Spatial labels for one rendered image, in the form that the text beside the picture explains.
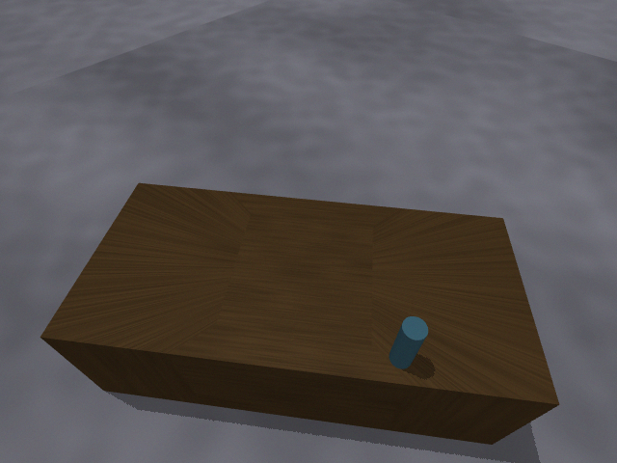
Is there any can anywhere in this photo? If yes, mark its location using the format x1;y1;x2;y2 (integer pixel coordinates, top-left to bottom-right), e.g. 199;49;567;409
389;316;428;369

